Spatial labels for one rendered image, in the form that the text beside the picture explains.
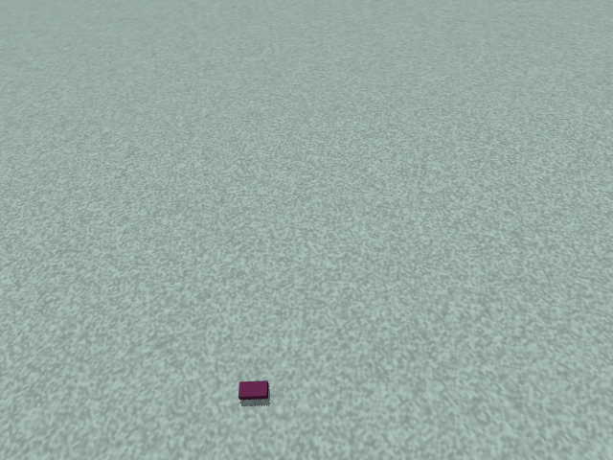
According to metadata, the small box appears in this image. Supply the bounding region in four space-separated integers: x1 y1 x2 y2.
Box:
238 380 268 400

